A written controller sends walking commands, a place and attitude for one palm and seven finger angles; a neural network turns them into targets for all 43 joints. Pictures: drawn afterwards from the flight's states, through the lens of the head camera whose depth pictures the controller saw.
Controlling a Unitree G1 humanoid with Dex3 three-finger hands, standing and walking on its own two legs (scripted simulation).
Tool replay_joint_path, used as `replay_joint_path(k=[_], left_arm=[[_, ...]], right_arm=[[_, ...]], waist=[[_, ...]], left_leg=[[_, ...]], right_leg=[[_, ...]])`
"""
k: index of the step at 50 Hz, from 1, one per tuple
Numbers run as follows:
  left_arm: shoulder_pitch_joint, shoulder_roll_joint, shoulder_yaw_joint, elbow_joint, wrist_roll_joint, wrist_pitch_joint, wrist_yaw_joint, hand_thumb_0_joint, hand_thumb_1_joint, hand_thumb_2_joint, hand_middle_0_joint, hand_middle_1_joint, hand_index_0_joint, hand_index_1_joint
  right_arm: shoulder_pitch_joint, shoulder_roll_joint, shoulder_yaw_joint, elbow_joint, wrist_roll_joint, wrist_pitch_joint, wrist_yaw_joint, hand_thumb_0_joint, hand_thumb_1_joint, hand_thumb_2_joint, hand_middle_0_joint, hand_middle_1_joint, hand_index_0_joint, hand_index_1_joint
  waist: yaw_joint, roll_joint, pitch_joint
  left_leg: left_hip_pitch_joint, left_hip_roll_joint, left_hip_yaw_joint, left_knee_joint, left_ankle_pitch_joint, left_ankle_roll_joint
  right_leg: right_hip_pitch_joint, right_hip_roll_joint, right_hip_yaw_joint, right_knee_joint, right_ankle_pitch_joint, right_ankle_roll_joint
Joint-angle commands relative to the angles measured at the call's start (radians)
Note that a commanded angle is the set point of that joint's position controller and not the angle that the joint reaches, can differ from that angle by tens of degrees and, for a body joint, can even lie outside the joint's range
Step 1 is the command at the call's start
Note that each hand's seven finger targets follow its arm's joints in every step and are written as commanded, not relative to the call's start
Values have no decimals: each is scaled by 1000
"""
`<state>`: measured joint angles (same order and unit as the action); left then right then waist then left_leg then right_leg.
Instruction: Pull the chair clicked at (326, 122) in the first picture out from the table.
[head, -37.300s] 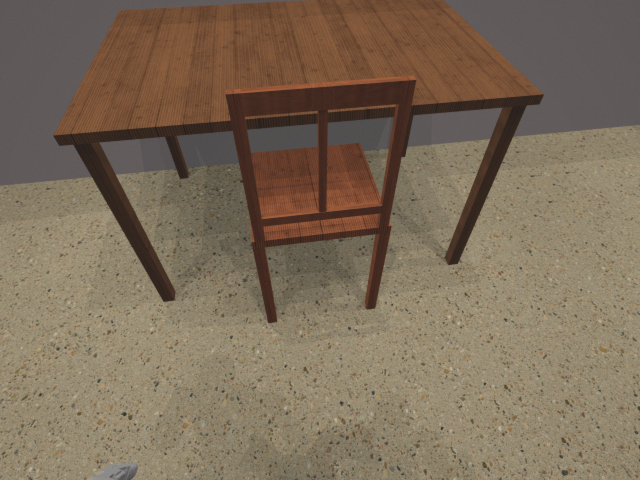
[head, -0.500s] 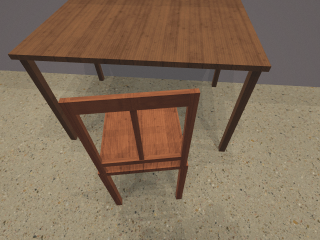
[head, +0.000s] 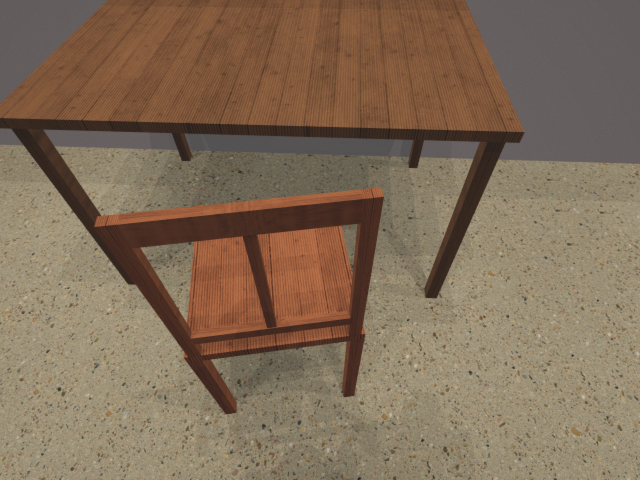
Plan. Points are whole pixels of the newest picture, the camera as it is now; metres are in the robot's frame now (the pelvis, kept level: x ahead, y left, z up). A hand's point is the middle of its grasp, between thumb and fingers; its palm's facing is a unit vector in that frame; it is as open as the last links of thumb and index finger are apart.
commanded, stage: come to a stop and stand still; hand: left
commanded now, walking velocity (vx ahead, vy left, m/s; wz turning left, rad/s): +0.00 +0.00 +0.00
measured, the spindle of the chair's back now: (262, 285) +0.42 +0.13 -0.09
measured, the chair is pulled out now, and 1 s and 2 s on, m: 0.25 0.25 0.25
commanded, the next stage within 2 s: look again from close up in 0.42 s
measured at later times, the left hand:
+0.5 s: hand out of the picture +0.02 +0.18 -0.17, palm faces +0.00 -0.98 -0.22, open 7.3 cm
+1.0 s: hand out of the picture +0.02 +0.20 -0.17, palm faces +0.03 -0.98 -0.22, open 7.3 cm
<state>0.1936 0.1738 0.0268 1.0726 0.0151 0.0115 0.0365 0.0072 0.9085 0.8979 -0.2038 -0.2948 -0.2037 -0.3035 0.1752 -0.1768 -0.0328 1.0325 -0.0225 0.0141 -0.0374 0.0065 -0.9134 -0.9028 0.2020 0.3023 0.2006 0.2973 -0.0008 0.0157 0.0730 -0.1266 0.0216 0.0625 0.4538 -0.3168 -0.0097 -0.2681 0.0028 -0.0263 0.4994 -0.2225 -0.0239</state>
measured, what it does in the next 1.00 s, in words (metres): stands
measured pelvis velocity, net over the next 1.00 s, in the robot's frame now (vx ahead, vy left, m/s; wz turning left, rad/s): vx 0.01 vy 0.02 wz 0.00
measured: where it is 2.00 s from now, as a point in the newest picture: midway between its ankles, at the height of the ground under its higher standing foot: outside the picture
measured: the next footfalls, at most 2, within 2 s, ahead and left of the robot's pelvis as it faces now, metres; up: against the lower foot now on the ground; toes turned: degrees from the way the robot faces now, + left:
none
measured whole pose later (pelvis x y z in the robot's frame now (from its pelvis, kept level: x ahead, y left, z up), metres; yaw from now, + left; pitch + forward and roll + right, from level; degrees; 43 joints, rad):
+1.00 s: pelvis +0.01 +0.02 +0.00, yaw +0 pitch -1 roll +0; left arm 0.28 0.14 -0.01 1.10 0.01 -0.01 0.04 0.01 0.92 0.90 -0.20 -0.29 -0.20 -0.30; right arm 0.32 -0.15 0.02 1.08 -0.02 -0.03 -0.03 0.02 -0.92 -0.90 0.20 0.30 0.20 0.30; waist 0.00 0.02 0.02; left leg -0.11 -0.01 0.07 0.47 -0.34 0.02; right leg -0.26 -0.03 -0.01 0.53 -0.25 0.01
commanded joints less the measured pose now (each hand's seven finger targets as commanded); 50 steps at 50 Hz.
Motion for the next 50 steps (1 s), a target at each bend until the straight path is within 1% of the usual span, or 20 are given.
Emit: replay_joint_path(k=[1,6,9,15,16,21,25,26,27,28,29,30,33,36,39,41,44,45,49,50], left_arm=[[0,125,13,-42,2,-25,1,0,900,900,-200,-300,-200,-300],[3,131,8,-22,0,-32,0,0,900,900,-200,-300,-200,-300],[9,133,7,-14,-2,-36,1,0,900,900,-200,-300,-200,-300],[23,120,4,-2,-5,-36,3,0,900,900,-200,-300,-200,-300],[29,118,4,1,-5,-35,2,0,900,900,-200,-300,-200,-300],[42,108,2,9,-7,-34,3,0,900,900,-200,-300,-200,-300],[52,100,-2,13,-9,-33,4,0,900,900,-200,-300,-200,-300],[151,111,-12,39,-2,-55,39,0,900,900,-200,-300,-200,-300],[135,164,-3,4,-8,-61,26,0,900,900,-200,-300,-200,-300],[100,146,-7,-3,-7,-61,15,0,900,900,-200,-300,-200,-300],[87,129,-9,-3,-5,-58,10,0,900,900,-200,-300,-200,-300],[74,129,-8,-16,-7,-45,4,0,900,900,-200,-300,-200,-300],[86,80,-20,-17,-6,-38,1,0,900,900,-200,-300,-200,-300],[95,68,-24,-16,-6,-36,-1,0,900,900,-200,-300,-200,-300],[120,66,-25,-11,-8,-40,2,0,900,900,-200,-300,-200,-300],[122,63,-24,-16,-8,-37,3,0,900,900,-200,-300,-200,-300],[129,65,-22,-14,-7,-36,6,0,900,900,-200,-300,-200,-300],[128,63,-21,-13,-8,-33,5,0,900,900,-200,-300,-200,-300],[137,68,-19,-13,-7,-34,7,0,900,900,-200,-300,-200,-300],[133,69,-19,-12,-8,-31,6,0,900,900,-200,-300,-200,-300]], right_arm=[[89,-95,-12,6,3,-8,8,0,-900,-900,200,300,200,300],[103,-93,-2,42,0,-12,14,0,-900,-900,200,300,200,300],[122,-94,2,58,0,-17,14,0,-900,-900,200,300,200,300],[166,-78,7,83,0,-16,11,0,-900,-900,200,300,200,300],[175,-78,8,87,-2,-18,11,0,-900,-900,200,300,200,300],[209,-68,8,100,-2,-17,8,0,-900,-900,200,300,200,300],[224,-62,11,105,2,-20,5,0,-900,-900,200,300,200,300],[110,-90,17,41,12,-50,19,0,-900,-900,200,300,200,300],[187,-40,21,11,12,-37,18,0,-900,-900,200,300,200,300],[205,-38,19,28,6,-41,18,0,-900,-900,200,300,200,300],[248,-35,23,35,4,-45,19,0,-900,-900,200,300,200,300],[264,-40,23,25,-1,-41,18,0,-900,-900,200,300,200,300],[249,-52,25,4,4,-44,15,0,-900,-900,200,300,200,300],[252,-53,30,0,6,-51,12,0,-900,-900,200,300,200,300],[251,-59,33,5,9,-56,10,0,-900,-900,200,300,200,300],[244,-64,33,7,8,-59,7,0,-900,-900,200,300,200,300],[234,-63,33,18,11,-58,5,0,-900,-900,200,300,200,300],[227,-58,32,19,9,-57,4,0,-900,-900,200,300,200,300],[218,-64,31,25,10,-58,2,0,-900,-900,200,300,200,300],[209,-62,31,27,10,-58,1,0,-900,-900,200,300,200,300]], waist=[[-23,-55,-55],[-17,-31,-33],[-16,-31,-51],[-15,-32,-13],[-13,-8,-19],[-15,-29,-3],[-16,-11,-8],[39,28,-10],[-13,28,-124],[-22,59,-81],[-35,68,-95],[-29,74,-106],[-16,-31,-9],[-12,-25,40],[-11,-59,8],[-8,-30,4],[-8,-40,-2],[-4,-17,8],[-5,-25,-32],[-3,5,-14]], left_leg=[[-3,74,-81,-99,137,28],[-11,74,-81,-139,94,26],[-6,76,-82,-146,127,25],[-23,76,-82,-168,96,25],[-26,74,-80,-169,100,26],[-36,75,-80,-170,96,27],[-33,83,-81,-171,114,28],[-142,113,-8,23,115,-5],[-115,42,-54,24,-34,-4],[-85,40,-62,-12,-2,10],[-73,53,-74,-26,48,17],[-86,67,-77,-44,21,28],[-166,78,-107,-80,22,45],[-172,83,-122,-103,73,50],[-127,79,-103,-87,143,49],[-111,84,-107,-89,205,50],[-89,84,-98,-83,234,47],[-87,85,-100,-92,241,48],[-52,84,-90,-76,284,45],[-57,86,-92,-85,284,46]], right_leg=[[51,-111,140,-149,178,-10],[57,-104,145,-211,47,-3],[82,-105,138,-207,84,-3],[76,-98,133,-234,23,-7],[82,-100,137,-231,25,-7],[76,-97,132,-230,21,-10],[79,-90,122,-213,63,-13],[132,-168,112,-112,396,5],[143,-207,197,-138,171,-44],[51,-188,189,-157,-10,-65],[22,-148,153,-136,-96,-62],[19,-123,125,-115,-134,-53],[10,-96,111,-87,-91,-33],[3,-88,101,-63,-13,-29],[32,-97,100,-50,84,-25],[37,-92,93,-32,122,-23],[47,-98,91,-29,158,-20],[38,-96,87,-29,152,-21],[64,-102,88,-23,207,-20],[54,-101,84,-26,196,-21]])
